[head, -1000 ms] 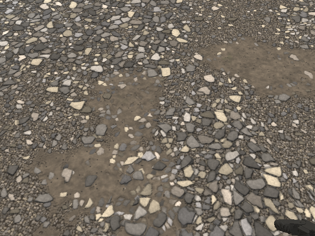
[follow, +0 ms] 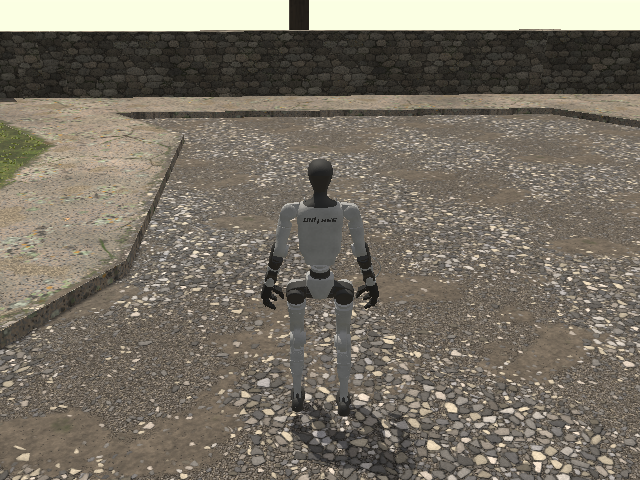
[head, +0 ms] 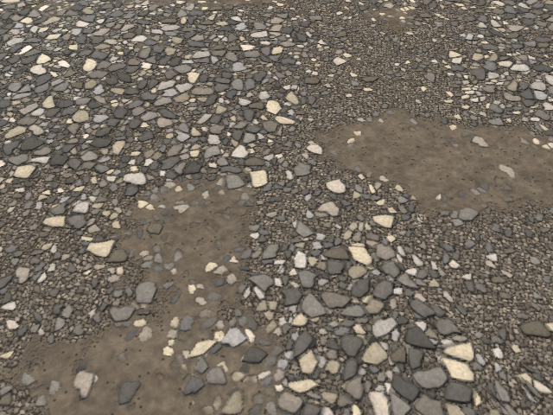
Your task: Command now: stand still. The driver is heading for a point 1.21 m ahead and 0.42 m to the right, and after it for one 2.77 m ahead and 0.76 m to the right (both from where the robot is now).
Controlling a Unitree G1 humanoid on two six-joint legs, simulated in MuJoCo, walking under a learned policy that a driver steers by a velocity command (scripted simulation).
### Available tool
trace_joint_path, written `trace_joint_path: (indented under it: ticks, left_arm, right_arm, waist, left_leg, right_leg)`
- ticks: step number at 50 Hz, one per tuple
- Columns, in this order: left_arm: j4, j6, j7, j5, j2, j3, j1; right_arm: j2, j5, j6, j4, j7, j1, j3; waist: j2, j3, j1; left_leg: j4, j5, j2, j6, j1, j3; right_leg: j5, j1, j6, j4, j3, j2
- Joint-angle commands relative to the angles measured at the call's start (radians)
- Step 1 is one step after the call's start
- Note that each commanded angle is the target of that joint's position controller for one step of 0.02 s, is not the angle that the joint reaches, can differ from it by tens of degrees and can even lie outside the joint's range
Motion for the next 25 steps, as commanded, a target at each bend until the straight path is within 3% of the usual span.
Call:
trace_joint_path:
  ticks: [1, 6, 8, 10, 12, 15, 16, 17, 18, 19, 20, 21, 22, 23, 24, 25]
  left_arm:
    - [-0.016, -0.007, 0.005, 0.000, 0.105, 0.019, 0.025]
    - [0.010, -0.007, 0.007, 0.000, 0.099, 0.015, 0.038]
    - [0.030, -0.003, 0.011, -0.008, 0.102, 0.019, 0.067]
    - [0.017, -0.006, 0.015, -0.015, 0.118, 0.025, 0.057]
    - [0.016, -0.028, 0.012, -0.024, 0.118, 0.028, 0.085]
    - [0.038, -0.058, -0.002, -0.034, 0.155, 0.045, 0.175]
    - [0.037, -0.061, -0.005, -0.035, 0.165, 0.048, 0.165]
    - [0.024, -0.059, -0.008, -0.031, 0.160, 0.045, 0.128]
    - [0.004, -0.056, -0.010, -0.029, 0.153, 0.042, 0.078]
    - [-0.024, -0.053, -0.011, -0.030, 0.148, 0.041, 0.008]
    - [-0.057, -0.057, -0.007, -0.028, 0.100, 0.032, -0.021]
    - [-0.077, -0.063, 0.001, -0.017, 0.073, 0.024, -0.015]
    - [-0.079, -0.060, 0.004, -0.024, 0.090, 0.033, -0.004]
    - [-0.065, -0.049, 0.000, -0.040, 0.099, 0.043, 0.034]
    - [-0.064, -0.035, -0.002, -0.052, 0.087, 0.046, 0.040]
    - [-0.073, -0.024, -0.003, -0.053, 0.079, 0.050, 0.023]
  right_arm:
    - [-0.108, 0.000, -0.008, -0.016, -0.004, -0.002, -0.017]
    - [-0.102, -0.001, -0.008, 0.007, -0.005, 0.005, -0.014]
    - [-0.104, 0.007, -0.006, 0.027, -0.007, 0.035, -0.018]
    - [-0.114, 0.013, -0.013, 0.019, -0.008, 0.033, -0.023]
    - [-0.098, 0.017, -0.042, 0.009, -0.001, 0.030, -0.021]
    - [-0.056, 0.022, -0.087, -0.015, 0.021, -0.002, -0.014]
    - [-0.037, 0.021, -0.098, -0.023, 0.025, -0.012, -0.010]
    - [-0.039, 0.015, -0.104, -0.020, 0.026, 0.005, -0.010]
    - [-0.042, 0.010, -0.107, -0.003, 0.025, 0.061, -0.011]
    - [-0.068, 0.005, -0.107, 0.025, 0.022, 0.144, -0.018]
    - [-0.158, 0.005, -0.104, 0.045, 0.020, 0.195, -0.043]
    - [-0.228, 0.005, -0.092, 0.051, 0.011, 0.280, -0.061]
    - [-0.195, -0.006, -0.088, 0.052, 0.004, 0.341, -0.051]
    - [-0.156, -0.013, -0.090, 0.030, -0.002, 0.308, -0.036]
    - [-0.153, -0.008, -0.090, -0.008, -0.007, 0.236, -0.034]
    - [-0.145, 0.001, -0.086, -0.037, -0.011, 0.162, -0.029]
  waist:
    - [-0.006, -0.030, -0.001]
    - [-0.004, -0.019, -0.001]
    - [-0.007, -0.024, -0.002]
    - [-0.014, 0.064, -0.001]
    - [-0.023, 0.109, 0.008]
    - [-0.118, 0.092, 0.035]
    - [-0.158, 0.101, 0.023]
    - [-0.156, 0.104, -0.002]
    - [-0.144, 0.085, -0.041]
    - [-0.113, 0.056, -0.081]
    - [0.048, 0.019, -0.076]
    - [0.209, -0.066, -0.102]
    - [0.242, -0.105, -0.114]
    - [0.127, -0.098, -0.075]
    - [0.078, -0.075, -0.041]
    - [0.059, -0.031, -0.016]
  left_leg:
    - [-0.063, 0.211, 0.035, 0.027, 0.056, -0.038]
    - [-0.073, 0.178, 0.033, 0.025, 0.047, -0.035]
    - [-0.058, -0.130, 0.001, 0.037, 0.028, -0.008]
    - [-0.052, -0.415, 0.004, 0.063, -0.082, -0.025]
    - [-0.031, -0.426, 0.021, 0.080, -0.145, -0.052]
    - [0.126, -0.262, -0.006, 0.065, -0.247, 0.010]
    - [0.172, -0.161, -0.021, 0.062, -0.237, 0.037]
    - [0.141, -0.126, -0.020, 0.069, -0.187, 0.031]
    - [0.060, -0.088, -0.023, 0.075, -0.081, 0.029]
    - [-0.006, 0.033, -0.004, 0.074, 0.035, 0.003]
    - [-0.022, 0.245, 0.067, 0.087, 0.145, -0.091]
    - [-0.055, 0.570, 0.213, 0.164, 0.319, -0.261]
    - [-0.083, 0.868, 0.377, 0.247, 0.382, -0.404]
    - [-0.066, 0.910, 0.405, 0.265, 0.347, -0.367]
    - [-0.075, 0.837, 0.392, 0.251, 0.305, -0.299]
    - [-0.105, 0.742, 0.355, 0.219, 0.251, -0.217]
  right_leg:
    - [0.193, -0.061, -0.012, -0.087, 0.024, -0.027]
    - [0.159, -0.069, -0.012, -0.096, 0.020, -0.023]
    - [-0.115, -0.085, -0.032, -0.090, 0.004, 0.000]
    - [-0.389, -0.166, -0.071, -0.095, 0.042, -0.017]
    - [-0.439, -0.183, -0.105, -0.109, 0.109, -0.059]
    - [-0.477, -0.070, -0.187, -0.207, 0.312, -0.189]
    - [-0.403, -0.074, -0.218, -0.246, 0.403, -0.243]
    - [-0.223, -0.104, -0.218, -0.223, 0.410, -0.243]
    - [-0.024, -0.144, -0.192, -0.167, 0.356, -0.203]
    - [0.155, -0.187, -0.144, -0.072, 0.264, -0.140]
    - [0.221, -0.258, -0.067, 0.106, 0.090, -0.006]
    - [0.045, -0.391, 0.010, 0.344, 0.001, 0.079]
    - [-0.337, -0.498, 0.036, 0.583, 0.042, 0.091]
    - [-0.379, -0.513, 0.030, 0.744, 0.120, 0.055]
    - [-0.329, -0.537, 0.022, 0.780, 0.128, 0.024]
    - [-0.250, -0.552, 0.017, 0.730, 0.114, -0.007]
